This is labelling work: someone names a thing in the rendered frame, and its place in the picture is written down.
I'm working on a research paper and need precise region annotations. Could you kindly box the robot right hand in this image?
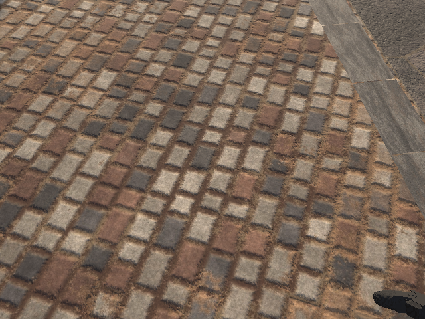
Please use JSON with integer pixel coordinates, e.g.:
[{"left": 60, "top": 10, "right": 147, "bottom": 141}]
[{"left": 373, "top": 290, "right": 425, "bottom": 319}]

